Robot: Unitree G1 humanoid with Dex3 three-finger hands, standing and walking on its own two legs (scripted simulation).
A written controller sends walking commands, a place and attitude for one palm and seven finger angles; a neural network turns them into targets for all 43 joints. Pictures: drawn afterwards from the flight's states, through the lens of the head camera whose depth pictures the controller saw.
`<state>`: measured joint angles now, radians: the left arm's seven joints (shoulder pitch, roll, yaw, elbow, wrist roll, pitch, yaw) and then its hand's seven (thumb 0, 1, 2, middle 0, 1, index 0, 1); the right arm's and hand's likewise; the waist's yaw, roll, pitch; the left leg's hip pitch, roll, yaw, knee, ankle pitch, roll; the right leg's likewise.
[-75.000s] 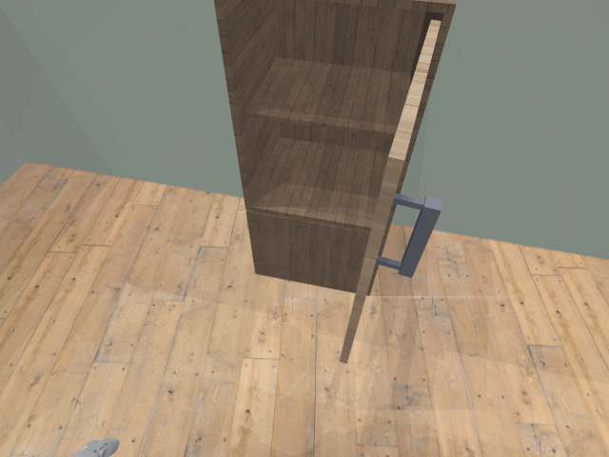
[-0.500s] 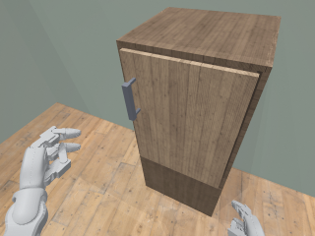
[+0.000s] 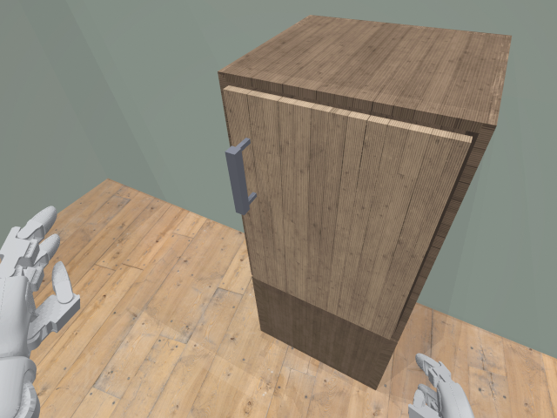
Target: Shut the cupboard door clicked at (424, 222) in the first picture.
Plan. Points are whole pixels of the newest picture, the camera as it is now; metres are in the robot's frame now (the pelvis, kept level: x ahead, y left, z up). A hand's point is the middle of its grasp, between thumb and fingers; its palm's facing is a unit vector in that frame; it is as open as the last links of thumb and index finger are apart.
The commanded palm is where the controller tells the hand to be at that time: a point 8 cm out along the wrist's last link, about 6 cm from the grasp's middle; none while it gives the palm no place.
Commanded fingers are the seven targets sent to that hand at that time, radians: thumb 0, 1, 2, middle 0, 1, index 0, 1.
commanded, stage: draw the hand back to the body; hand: left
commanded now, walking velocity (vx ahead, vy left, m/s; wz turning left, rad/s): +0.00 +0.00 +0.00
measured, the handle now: (243, 177) +0.55 +0.15 +0.05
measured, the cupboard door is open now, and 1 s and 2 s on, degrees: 0 0 0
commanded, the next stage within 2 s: step back with the hand held close in 0.06 s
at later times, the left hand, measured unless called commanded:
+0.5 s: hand (80, 299) +0.20 +0.26 +0.15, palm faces +0.36 -0.80 -0.48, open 7.4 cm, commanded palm +0.14 +0.30 +0.17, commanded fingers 0.00 0.90 0.90 -0.20 -0.30 -0.20 -0.30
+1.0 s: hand (11, 361) +0.12 +0.28 +0.15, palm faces +0.45 -0.78 -0.44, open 7.4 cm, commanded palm +0.06 +0.32 +0.17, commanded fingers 0.00 0.90 0.90 -0.20 -0.30 -0.20 -0.30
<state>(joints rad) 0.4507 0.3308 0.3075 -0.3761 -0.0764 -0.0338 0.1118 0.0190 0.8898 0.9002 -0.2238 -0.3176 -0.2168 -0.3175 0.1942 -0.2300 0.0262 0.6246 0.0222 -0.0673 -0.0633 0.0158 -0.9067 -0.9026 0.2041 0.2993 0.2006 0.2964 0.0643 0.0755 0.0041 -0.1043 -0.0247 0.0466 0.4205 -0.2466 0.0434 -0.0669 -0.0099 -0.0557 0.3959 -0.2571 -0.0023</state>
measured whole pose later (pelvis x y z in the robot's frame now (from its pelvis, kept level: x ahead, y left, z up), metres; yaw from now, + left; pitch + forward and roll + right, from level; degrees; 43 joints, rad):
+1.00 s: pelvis -0.08 +0.02 -0.02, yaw +0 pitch +0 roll -2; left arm 0.51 0.39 0.42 -0.47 -0.02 -0.19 0.16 0.02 0.89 0.90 -0.21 -0.30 -0.21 -0.30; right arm 0.26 -0.22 0.01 0.56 0.02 -0.02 -0.08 0.01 -0.90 -0.90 0.21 0.30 0.20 0.30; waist 0.00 0.02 -0.01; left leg -0.43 -0.01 0.06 0.68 -0.27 0.08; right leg -0.38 0.00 -0.03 0.62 -0.23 0.02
